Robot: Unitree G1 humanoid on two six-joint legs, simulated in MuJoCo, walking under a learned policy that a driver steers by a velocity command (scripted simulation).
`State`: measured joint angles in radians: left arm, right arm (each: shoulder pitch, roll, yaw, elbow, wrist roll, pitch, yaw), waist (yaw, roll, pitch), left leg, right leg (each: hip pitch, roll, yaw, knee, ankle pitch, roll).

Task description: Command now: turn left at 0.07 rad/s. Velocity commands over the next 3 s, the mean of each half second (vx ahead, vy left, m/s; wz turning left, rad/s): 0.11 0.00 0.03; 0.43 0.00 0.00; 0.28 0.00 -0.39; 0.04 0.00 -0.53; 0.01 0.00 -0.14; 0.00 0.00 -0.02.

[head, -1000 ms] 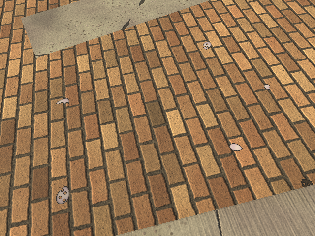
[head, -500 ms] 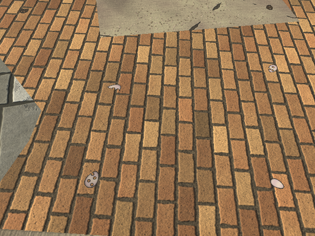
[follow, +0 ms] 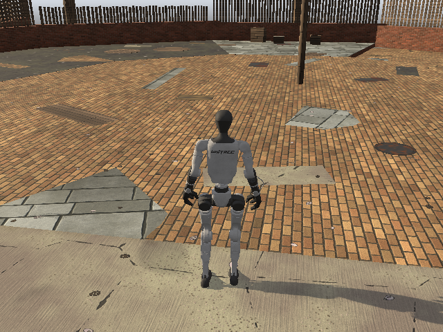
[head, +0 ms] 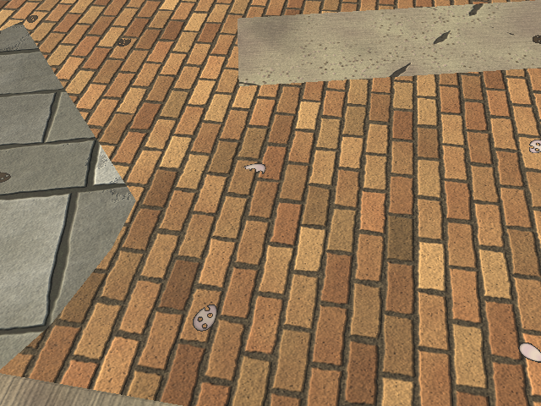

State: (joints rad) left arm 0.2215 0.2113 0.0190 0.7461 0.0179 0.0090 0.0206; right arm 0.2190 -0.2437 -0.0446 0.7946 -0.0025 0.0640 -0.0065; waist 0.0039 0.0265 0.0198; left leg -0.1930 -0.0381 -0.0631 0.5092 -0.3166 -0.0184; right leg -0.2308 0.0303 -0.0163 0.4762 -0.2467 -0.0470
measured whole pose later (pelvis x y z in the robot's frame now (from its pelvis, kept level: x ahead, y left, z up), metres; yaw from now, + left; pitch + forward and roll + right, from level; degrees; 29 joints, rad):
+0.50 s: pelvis +0.02 -0.01 +0.00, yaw +1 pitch +0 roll +1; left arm 0.31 0.25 0.05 0.90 0.02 -0.02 -0.01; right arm 0.33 -0.25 -0.05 0.97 -0.02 0.01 -0.01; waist 0.00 0.01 -0.02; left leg -0.13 -0.04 -0.07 0.45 -0.33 0.05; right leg -0.23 0.02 -0.04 0.52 -0.36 -0.08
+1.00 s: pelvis +0.24 +0.01 -0.02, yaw +0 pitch +1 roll +0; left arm 0.46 0.19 0.02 1.05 0.01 -0.06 0.01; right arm 0.02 -0.22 -0.03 0.83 -0.04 -0.06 0.02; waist 0.05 0.00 0.07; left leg -0.46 -0.04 0.08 0.59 -0.17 0.10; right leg 0.03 0.04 -0.01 0.64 -0.50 -0.05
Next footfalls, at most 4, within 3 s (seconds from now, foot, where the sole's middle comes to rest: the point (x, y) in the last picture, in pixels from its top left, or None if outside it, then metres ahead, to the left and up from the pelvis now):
0.02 left None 0.01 0.12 -0.78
0.96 left None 0.38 0.09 -0.78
1.60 right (337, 372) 0.65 -0.12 -0.91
2.12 left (265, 361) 0.68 0.08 -0.91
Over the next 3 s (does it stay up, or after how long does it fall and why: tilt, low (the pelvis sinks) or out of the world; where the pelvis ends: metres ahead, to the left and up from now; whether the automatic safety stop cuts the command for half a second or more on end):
stays up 0.63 0.00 -0.13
